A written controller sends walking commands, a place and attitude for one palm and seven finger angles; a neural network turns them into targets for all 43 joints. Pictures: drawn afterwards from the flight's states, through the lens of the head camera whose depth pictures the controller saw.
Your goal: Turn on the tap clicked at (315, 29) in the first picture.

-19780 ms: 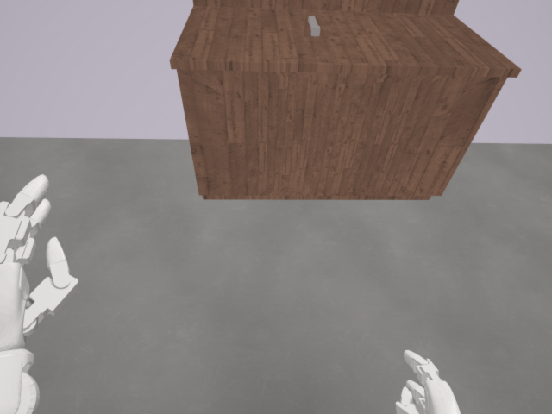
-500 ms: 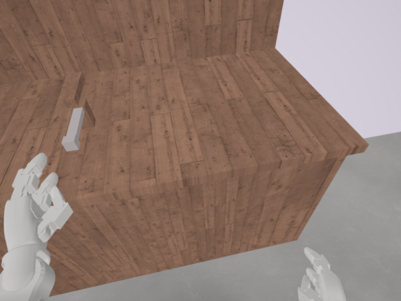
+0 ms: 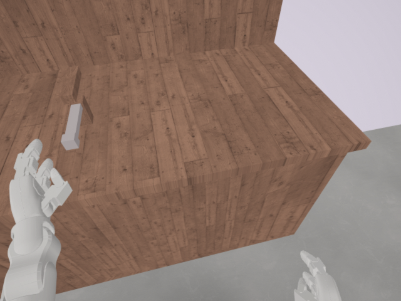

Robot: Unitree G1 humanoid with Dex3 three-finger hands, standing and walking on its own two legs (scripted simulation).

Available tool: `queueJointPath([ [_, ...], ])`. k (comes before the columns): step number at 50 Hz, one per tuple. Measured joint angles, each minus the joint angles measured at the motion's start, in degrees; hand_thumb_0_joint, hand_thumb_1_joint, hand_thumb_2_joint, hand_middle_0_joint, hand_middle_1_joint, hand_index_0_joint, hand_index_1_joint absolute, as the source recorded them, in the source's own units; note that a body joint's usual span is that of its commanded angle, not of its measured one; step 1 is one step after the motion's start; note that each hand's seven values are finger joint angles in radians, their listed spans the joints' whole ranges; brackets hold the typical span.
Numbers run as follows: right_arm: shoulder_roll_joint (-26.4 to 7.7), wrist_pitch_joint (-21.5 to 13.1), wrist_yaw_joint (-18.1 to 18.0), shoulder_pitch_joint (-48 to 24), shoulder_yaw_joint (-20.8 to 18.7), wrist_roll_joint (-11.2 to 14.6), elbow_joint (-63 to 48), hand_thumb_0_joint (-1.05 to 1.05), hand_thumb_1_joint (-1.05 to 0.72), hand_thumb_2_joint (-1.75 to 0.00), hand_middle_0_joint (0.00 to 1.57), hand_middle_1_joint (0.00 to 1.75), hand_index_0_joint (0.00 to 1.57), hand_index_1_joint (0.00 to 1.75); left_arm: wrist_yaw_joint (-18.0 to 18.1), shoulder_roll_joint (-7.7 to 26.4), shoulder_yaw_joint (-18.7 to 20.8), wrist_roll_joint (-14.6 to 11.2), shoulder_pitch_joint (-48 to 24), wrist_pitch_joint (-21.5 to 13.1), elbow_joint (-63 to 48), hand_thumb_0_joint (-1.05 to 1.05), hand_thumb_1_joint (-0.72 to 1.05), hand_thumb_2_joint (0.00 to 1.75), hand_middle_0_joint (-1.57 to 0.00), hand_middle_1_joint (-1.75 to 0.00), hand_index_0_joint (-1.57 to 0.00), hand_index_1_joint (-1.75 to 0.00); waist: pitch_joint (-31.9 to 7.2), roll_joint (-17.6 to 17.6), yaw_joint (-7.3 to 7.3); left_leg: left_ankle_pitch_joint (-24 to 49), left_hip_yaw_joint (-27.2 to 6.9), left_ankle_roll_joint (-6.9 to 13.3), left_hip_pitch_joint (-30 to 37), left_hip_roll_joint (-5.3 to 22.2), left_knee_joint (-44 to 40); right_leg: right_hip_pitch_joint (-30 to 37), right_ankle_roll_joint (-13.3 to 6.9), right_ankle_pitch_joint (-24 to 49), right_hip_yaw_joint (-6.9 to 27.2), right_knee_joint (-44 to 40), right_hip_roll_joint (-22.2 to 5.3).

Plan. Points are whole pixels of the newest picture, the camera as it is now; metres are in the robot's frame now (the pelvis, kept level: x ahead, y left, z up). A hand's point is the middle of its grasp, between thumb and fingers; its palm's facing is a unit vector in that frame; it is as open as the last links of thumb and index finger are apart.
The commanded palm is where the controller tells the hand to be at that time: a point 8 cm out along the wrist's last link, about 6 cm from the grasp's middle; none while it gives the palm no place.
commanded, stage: reach beside the lever's end, fingers flat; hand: left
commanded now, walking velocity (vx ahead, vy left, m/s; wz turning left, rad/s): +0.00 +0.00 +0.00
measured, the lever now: (70, 141) +0.41 +0.35 +0.08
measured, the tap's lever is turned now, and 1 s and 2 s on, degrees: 0 2 8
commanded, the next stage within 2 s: push the lever round in 1.22 s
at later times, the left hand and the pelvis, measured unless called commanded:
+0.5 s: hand (64, 161) +0.34 +0.32 +0.09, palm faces +0.56 -0.83 -0.08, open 7.7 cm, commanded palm +0.30 +0.37 +0.09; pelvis +0.00 -0.01 -0.01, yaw +0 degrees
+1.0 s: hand (66, 147) +0.39 +0.35 +0.08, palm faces +0.51 -0.86 -0.07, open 7.8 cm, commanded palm +0.34 +0.39 +0.08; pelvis +0.00 +0.01 -0.02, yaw -2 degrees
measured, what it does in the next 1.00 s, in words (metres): stands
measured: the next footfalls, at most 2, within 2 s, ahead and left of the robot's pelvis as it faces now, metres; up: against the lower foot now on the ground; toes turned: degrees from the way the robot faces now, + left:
none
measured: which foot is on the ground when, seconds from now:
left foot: down 0.00-1.00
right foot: down 0.00-1.00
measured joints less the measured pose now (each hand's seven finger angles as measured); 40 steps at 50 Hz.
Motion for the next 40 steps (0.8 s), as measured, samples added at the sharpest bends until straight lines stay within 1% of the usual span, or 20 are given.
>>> queueJointPath([
  [5,-0.18,0.83,0.12,0.44,-0.22,-0.13,0.11,0.01,-0.9,-0.89,0.2,0.3,0.2,0.3,-0.23,1.58,2.85,0.61,-2.92,-1.7,4.65,0.01,0.9,0.9,-0.18,-0.23,-0.19,-0.24,-0.23,-0.23,-0.32,-0.2,0.03,-0.1,-0.91,0.35,0.52,-0.79,-0.14,0.08,0.02,0.12,0.35],
  [9,-0.79,1.3,-0.17,0.88,-0.49,0.11,0.63,0.01,-0.9,-0.89,0.2,0.3,0.2,0.3,-1.95,3.13,4.71,0.37,-5.82,-3.38,9.06,0.01,0.9,0.9,-0.17,-0.22,-0.18,-0.23,-0.12,-0.19,-0.49,-0.42,-0.16,-0.14,-1.79,0.52,1.2,-1.49,-0.23,0.01,-0.19,0.47,0.52],
  [16,-1.83,1.88,-0.74,2.07,-0.96,0.53,1.14,0.01,-0.9,-0.89,0.2,0.3,0.2,0.3,-4.77,5.57,6.74,0.26,-11.48,-4.58,17.39,0.01,0.9,0.9,-0.17,-0.2,-0.17,-0.21,-0.14,-0.06,-1.16,-0.42,-0.49,-0.25,-3.52,0.66,1.9,-3.01,-0.38,0.09,-0.54,0.85,0.65],
  [23,-2.13,2.64,-0.53,3.26,-1.13,0.39,1.27,0.01,-0.9,-0.89,0.2,0.3,0.2,0.3,-5.71,8.11,8.89,1.51,-17.77,-7.05,26.07,0.01,0.9,0.9,-0.16,-0.19,-0.17,-0.19,-0.28,-0.4,-2.41,-0.74,-0.52,-0.42,-5.99,1.06,3.09,-5.4,-0.6,-0.01,-0.61,1.73,1.04],
  [29,-2.25,3.82,0.11,4.85,-1.32,0.28,1.08,0.01,-0.9,-0.89,0.2,0.29,0.2,0.3,-7.17,10.78,11.27,2.23,-21.24,-9.4,32.43,0.01,0.9,0.9,-0.16,-0.17,-0.17,-0.18,-0.8,-0.46,-3.49,-1.34,-0.1,-0.47,-7.68,1.57,3.98,-7.2,-0.69,-0.2,-0.2,2.34,1.54],
  [35,-2.57,5.34,0.8,6.86,-1.52,0.33,0.82,0.01,-0.9,-0.89,0.2,0.29,0.2,0.3,-9.12,13.99,14.48,2.57,-23.7,-11.09,39.18,0.01,0.9,0.9,-0.15,-0.16,-0.16,-0.16,-1.53,-0.58,-4.21,-2.02,0.18,-0.4,-9.36,1.88,5.02,-8.89,-0.62,-0.59,0.06,3.12,1.84],
  [40,-3.02,6.19,1.12,7.95,-1.7,0.13,0.88,0.01,-0.9,-0.89,0.2,0.29,0.2,0.3,-10.39,16.22,15.87,3.61,-26.99,-13.47,43.89,0.01,0.9,0.9,-0.15,-0.15,-0.16,-0.16,-1.22,-0.68,-4.44,-2.56,-0.14,-0.25,-11.68,1.91,6.7,-10.84,-0.52,-0.92,-0.3,4.19,1.86],
])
